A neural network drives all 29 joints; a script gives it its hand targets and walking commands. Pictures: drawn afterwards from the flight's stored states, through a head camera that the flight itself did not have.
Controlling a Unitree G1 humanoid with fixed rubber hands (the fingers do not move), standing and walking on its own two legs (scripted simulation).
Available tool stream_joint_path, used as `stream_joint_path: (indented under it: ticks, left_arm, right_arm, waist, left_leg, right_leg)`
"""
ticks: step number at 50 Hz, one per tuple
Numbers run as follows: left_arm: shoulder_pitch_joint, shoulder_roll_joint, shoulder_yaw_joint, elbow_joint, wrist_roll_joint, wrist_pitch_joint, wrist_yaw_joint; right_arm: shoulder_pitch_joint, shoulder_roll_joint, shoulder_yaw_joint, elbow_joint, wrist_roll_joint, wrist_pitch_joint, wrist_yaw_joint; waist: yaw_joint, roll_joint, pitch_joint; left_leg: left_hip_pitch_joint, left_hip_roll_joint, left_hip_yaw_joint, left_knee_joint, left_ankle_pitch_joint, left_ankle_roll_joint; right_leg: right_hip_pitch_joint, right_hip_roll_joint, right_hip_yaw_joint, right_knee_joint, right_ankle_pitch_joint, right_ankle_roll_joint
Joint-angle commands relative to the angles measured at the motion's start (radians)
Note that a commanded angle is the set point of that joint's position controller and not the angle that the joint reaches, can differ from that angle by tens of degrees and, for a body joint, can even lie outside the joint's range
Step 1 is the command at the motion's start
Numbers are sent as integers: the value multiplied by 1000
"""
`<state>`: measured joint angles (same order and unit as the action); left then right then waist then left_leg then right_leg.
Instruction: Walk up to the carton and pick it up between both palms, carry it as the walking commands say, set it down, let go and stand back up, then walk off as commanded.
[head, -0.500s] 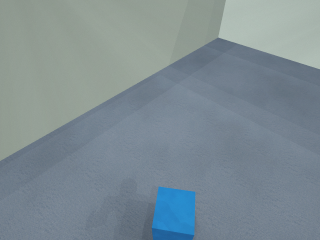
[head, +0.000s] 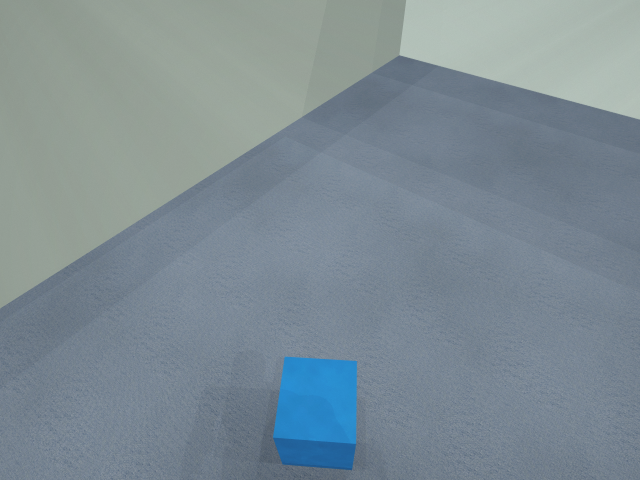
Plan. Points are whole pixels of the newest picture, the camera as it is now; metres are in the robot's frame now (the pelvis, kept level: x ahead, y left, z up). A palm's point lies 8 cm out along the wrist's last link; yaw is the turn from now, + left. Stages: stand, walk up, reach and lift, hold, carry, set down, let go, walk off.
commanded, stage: stand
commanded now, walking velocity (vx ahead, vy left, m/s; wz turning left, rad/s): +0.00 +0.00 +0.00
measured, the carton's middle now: (318, 414) +0.45 +0.03 -0.65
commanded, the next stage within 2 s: none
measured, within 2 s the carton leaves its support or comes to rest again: neither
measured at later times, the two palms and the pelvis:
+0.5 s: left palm out of the picture -0.01 +0.26 -0.14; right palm out of the picture +0.00 -0.22 -0.14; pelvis +0.01 +0.01 +0.00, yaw +0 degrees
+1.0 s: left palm out of the picture +0.02 +0.27 -0.14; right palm out of the picture +0.01 -0.22 -0.14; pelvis +0.01 +0.02 +0.00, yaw +0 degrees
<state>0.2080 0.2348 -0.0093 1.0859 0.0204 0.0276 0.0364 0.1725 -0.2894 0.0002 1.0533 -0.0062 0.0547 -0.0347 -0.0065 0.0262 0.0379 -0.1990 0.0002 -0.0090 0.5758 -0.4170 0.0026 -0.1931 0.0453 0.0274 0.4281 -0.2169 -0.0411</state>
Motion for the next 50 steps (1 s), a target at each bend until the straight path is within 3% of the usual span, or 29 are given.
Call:
stream_joint_path:
  ticks: [1,2,3,4,8,18,36,50]
  left_arm:
    - [28,150,25,-3,-11,1,5]
    - [38,133,24,-7,-16,-3,-1]
    - [67,102,20,-1,-26,-4,-5]
    - [60,113,25,13,-19,-3,-6]
    - [60,119,30,32,-10,-16,-10]
    - [78,80,17,63,-12,-27,-7]
    - [124,51,14,75,-13,-28,5]
    - [92,98,31,5,-9,-32,5]
  right_arm:
    - [102,-48,-5,17,-8,-15,-12]
    - [120,-83,-10,18,-26,-22,-16]
    - [52,-112,-10,4,-24,-28,-13]
    - [33,-107,-9,1,-19,-34,-4]
    - [76,-60,-2,21,-7,-51,-3]
    - [144,-28,1,46,-8,-53,-3]
    - [177,2,-1,59,-5,-58,-8]
    - [150,-48,-25,2,-10,-65,-9]
  waist:
    - [-22,-121,-34]
    - [-13,-65,-30]
    - [38,27,16]
    - [33,54,50]
    - [24,32,40]
    - [6,-27,34]
    - [7,-19,30]
    - [6,-19,23]
  left_leg:
    - [131,30,-25,-283,248,10]
    - [187,110,-115,-301,282,28]
    - [85,150,-171,-303,227,56]
    - [-25,154,-177,-316,162,69]
    - [0,101,-115,-315,189,38]
    - [60,95,-100,-284,228,41]
    - [74,90,-88,-261,346,44]
    - [79,95,-93,-255,379,34]
  right_leg:
    - [-11,-206,209,-103,171,-51]
    - [-79,-180,199,-96,93,-19]
    - [-66,-106,142,-132,-5,-3]
    - [25,-94,122,-135,11,-1]
    - [69,-117,121,-120,107,-4]
    - [17,-117,113,-129,106,8]
    - [29,-119,98,-84,196,9]
    - [44,-127,97,-65,211,9]
